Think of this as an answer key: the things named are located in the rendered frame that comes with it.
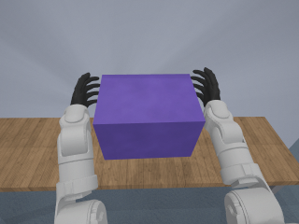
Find robot right forearm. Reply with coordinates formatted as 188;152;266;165
203;100;285;222

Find right robot hand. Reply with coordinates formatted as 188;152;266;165
191;67;221;107

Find left robot upper arm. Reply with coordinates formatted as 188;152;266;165
55;199;108;224

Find left robot hand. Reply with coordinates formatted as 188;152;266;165
70;72;101;108

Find table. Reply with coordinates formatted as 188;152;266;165
0;117;299;195

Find carton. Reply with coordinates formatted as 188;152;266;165
93;74;206;161

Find robot left forearm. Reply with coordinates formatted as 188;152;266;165
54;104;98;224

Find right robot upper arm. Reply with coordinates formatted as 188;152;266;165
224;187;299;224

